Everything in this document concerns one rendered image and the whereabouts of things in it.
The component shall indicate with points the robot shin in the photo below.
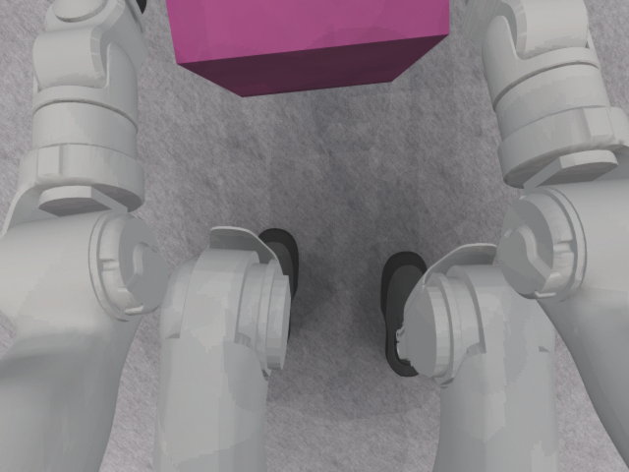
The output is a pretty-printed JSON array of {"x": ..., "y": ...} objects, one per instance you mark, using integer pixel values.
[
  {"x": 220, "y": 237},
  {"x": 470, "y": 254}
]

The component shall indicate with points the robot left forearm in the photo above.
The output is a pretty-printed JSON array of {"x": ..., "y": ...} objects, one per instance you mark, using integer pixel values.
[{"x": 84, "y": 155}]

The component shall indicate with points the robot left shin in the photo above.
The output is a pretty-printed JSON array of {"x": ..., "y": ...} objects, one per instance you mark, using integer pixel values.
[{"x": 220, "y": 237}]

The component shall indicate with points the carton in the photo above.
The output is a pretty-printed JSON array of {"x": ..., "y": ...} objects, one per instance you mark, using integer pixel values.
[{"x": 260, "y": 47}]

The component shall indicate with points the right robot upper arm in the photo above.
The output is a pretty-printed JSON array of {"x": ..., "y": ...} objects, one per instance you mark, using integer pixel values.
[{"x": 567, "y": 246}]

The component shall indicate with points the robot right forearm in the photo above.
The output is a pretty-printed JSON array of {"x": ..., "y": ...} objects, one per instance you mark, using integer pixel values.
[{"x": 545, "y": 86}]

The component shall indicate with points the left robot upper arm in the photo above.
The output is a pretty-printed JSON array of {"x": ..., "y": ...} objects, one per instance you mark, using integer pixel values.
[{"x": 75, "y": 289}]

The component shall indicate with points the robot right shin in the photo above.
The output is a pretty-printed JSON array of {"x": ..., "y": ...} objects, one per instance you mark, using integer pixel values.
[{"x": 470, "y": 254}]

